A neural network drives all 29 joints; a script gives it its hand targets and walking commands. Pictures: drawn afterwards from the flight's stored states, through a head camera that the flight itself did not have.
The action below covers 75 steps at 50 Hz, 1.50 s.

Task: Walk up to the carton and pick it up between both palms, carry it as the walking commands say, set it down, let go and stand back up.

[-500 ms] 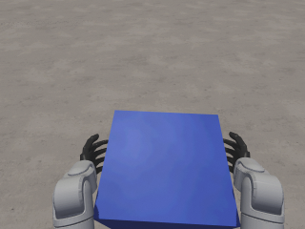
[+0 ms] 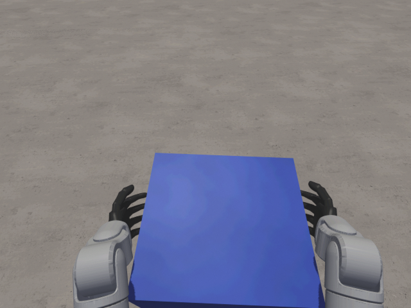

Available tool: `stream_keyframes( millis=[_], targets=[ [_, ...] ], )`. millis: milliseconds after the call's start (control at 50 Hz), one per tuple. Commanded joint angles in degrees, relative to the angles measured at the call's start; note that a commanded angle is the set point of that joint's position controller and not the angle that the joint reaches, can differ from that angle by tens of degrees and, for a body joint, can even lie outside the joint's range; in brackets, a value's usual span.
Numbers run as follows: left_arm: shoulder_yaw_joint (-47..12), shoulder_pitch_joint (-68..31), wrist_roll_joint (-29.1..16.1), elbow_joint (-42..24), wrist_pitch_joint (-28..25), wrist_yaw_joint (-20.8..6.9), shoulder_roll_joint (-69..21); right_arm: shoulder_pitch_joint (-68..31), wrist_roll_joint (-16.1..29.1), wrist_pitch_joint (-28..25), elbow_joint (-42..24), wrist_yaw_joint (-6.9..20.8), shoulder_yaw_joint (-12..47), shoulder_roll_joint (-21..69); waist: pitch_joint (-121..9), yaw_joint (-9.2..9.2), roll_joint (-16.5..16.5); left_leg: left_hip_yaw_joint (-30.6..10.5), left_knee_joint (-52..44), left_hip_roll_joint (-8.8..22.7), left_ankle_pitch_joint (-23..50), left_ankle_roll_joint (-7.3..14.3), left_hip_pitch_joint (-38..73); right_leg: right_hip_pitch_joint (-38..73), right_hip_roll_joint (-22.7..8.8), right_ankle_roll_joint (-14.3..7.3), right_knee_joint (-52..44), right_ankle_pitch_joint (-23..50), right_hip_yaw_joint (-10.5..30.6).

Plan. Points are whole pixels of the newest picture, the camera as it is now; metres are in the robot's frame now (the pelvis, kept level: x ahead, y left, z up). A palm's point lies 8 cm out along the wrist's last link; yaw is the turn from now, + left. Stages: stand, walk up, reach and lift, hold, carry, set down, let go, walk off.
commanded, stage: carry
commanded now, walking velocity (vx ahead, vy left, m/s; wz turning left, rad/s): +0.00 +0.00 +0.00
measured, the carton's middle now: (219, 240) +0.27 +0.00 -0.01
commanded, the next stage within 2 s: hold in 1.58 s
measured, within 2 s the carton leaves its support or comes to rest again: neither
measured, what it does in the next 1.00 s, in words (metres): steps on the spot: right foot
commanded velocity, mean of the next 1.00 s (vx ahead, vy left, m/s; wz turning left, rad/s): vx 0.00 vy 0.00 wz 0.00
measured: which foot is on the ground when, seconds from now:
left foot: down 0.00-1.00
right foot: up 0.00-0.10, down 0.12-1.00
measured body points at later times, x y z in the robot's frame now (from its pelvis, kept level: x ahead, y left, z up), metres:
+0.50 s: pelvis -0.02 -0.07 +0.00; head -0.05 -0.08 +0.45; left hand +0.25 +0.09 +0.09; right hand +0.25 -0.26 +0.08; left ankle +0.00 +0.10 -0.73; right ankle +0.03 -0.16 -0.73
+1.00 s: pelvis -0.01 -0.03 +0.00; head -0.03 -0.02 +0.45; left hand +0.25 +0.15 +0.08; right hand +0.26 -0.21 +0.08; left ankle +0.00 +0.10 -0.73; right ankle +0.03 -0.16 -0.73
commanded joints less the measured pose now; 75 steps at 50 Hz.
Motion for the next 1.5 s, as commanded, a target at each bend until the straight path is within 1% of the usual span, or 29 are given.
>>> stream_keyframes(
  millis=[0,20,40,60,80,100,120,140,160,200,240,280,340,460,600,800,1140,1480],
  targets=[
    [-47.0,-30.5,-24.7,-2.4,0.2,-13.5,-48.0,-26.2,24.7,1.1,-6.1,14.9,44.4,45.9,-8.5,-0.51,10.2,-11.2,-15.0,15.4,17.1,5.4,7.9,-1.4,-5.0,1.7,0.0,1.5,4.9],
    [-46.9,-31.4,-25.4,-3.4,-0.1,-13.5,-47.5,-27.0,24.9,1.0,-7.0,14.7,44.7,46.1,-9.6,-0.79,11.1,-6.7,-12.7,12.1,18.3,4.3,6.4,3.4,-3.0,2.2,-4.9,1.8,2.2],
    [-46.5,-31.8,-25.6,-4.3,-0.1,-13.3,-47.0,-26.6,25.0,1.0,-7.2,14.5,44.7,45.7,-10.5,-1.22,12.4,-5.9,-11.3,11.1,18.9,4.0,6.2,6.5,-1.4,2.7,-8.9,1.2,-0.3],
    [-46.0,-30.3,-25.3,-3.9,0.0,-13.2,-46.5,-25.8,24.8,1.2,-6.9,14.3,44.5,45.1,-11.4,-0.87,12.2,-5.2,-9.5,10.5,18.0,3.2,5.8,10.3,-1.0,3.0,-14.9,4.1,-2.3],
    [-45.4,-28.4,-24.8,-3.0,0.4,-13.1,-45.9,-24.5,24.4,1.5,-6.2,14.2,44.1,44.3,-11.8,-0.62,10.6,-4.9,-7.4,9.5,15.3,1.6,5.1,14.0,-1.0,3.1,-21.8,9.4,-3.2],
    [-44.6,-26.8,-24.3,-1.7,0.8,-13.2,-45.4,-23.6,24.2,1.7,-5.5,14.0,43.8,43.6,-12.6,-0.66,8.0,-5.1,-4.9,8.8,12.7,-0.2,2.8,18.9,-3.7,2.9,-24.8,13.2,-1.1],
    [-43.8,-25.8,-23.7,-0.2,1.1,-13.3,-44.8,-23.4,24.0,1.9,-4.6,13.9,43.5,43.1,-13.5,-0.71,2.4,-4.7,-1.2,7.5,6.7,-2.6,-0.3,23.4,-9.8,2.7,-26.7,20.8,5.3],
    [-43.7,-24.5,-22.3,1.2,0.8,-13.4,-44.6,-23.9,24.4,2.4,-5.6,14.2,44.6,43.5,-13.7,-1.23,-8.0,-3.8,-1.4,3.2,-1.7,-5.4,-1.7,20.7,-15.4,-0.6,-25.3,30.4,12.1],
    [-43.1,-25.5,-22.2,1.3,0.8,-13.5,-45.3,-26.3,25.0,2.4,-5.5,14.4,45.3,44.6,-13.4,-1.09,-7.5,-3.9,-0.6,3.0,-4.6,-5.7,2.0,17.9,-14.4,-2.0,-25.4,28.0,11.7],
    [-42.5,-27.3,-21.7,0.2,0.6,-13.6,-45.4,-28.8,26.3,2.2,-4.8,14.9,46.6,46.2,-11.5,-0.83,-4.2,-2.9,-0.6,2.1,-2.2,-5.5,2.7,15.4,-13.0,-1.9,-27.6,16.8,10.4],
    [-42.2,-28.1,-21.5,-0.5,0.5,-13.4,-46.4,-30.4,27.2,2.2,-5.0,15.3,46.7,46.9,-10.5,-0.69,-5.1,-2.6,-1.8,1.9,0.8,-4.8,3.6,13.8,-11.9,-2.0,-28.8,9.6,9.0],
    [-41.3,-27.6,-20.7,0.4,0.5,-13.3,-46.4,-31.5,27.6,2.3,-4.9,15.4,46.6,46.7,-10.2,-0.58,-5.8,-2.8,-2.8,2.1,1.6,-4.6,4.0,13.2,-11.3,-1.8,-29.8,4.8,8.8],
    [-40.9,-27.7,-20.3,1.3,0.6,-13.2,-46.2,-32.0,27.6,2.6,-3.7,15.6,46.0,46.5,-9.1,-0.46,-4.6,-3.2,-4.3,2.3,1.9,-4.6,4.4,12.1,-10.7,-1.6,-30.7,0.9,9.0],
    [-41.7,-29.8,-21.0,1.5,1.0,-13.3,-47.0,-32.2,27.1,2.7,-2.0,15.4,44.7,47.1,-9.4,-0.41,-2.9,-3.8,-6.1,2.5,2.9,-4.6,5.2,12.2,-9.6,-1.4,-29.5,3.9,8.3],
    [-42.9,-31.5,-22.3,1.5,1.1,-13.6,-47.4,-31.7,26.1,2.3,-1.3,14.9,43.6,47.2,-10.5,-0.47,-0.5,-4.9,-8.2,3.4,4.5,-4.0,5.7,13.0,-8.6,-0.4,-26.3,8.8,6.2],
    [-43.0,-31.3,-22.5,2.4,0.1,-13.6,-47.7,-31.0,25.5,1.1,-1.2,14.9,43.3,46.8,-11.4,-0.29,1.8,-6.2,-10.1,4.2,6.0,-2.8,4.0,15.6,-8.4,0.8,-22.4,14.7,3.9],
    [-41.9,-29.6,-21.3,4.4,-2.9,-13.2,-47.1,-30.1,24.1,-1.8,0.2,15.0,42.3,45.6,-11.7,-0.13,1.6,-7.0,-9.9,4.1,9.0,-1.7,4.2,16.8,-9.1,1.9,-20.9,17.2,2.9],
    [-40.4,-28.3,-19.9,6.5,-5.8,-13.0,-46.3,-29.6,22.5,-4.6,2.2,14.8,40.8,44.5,-11.5,-0.04,1.3,-7.1,-9.2,3.8,10.3,-1.4,5.0,16.7,-9.3,2.2,-20.7,18.0,2.6]
  ],
)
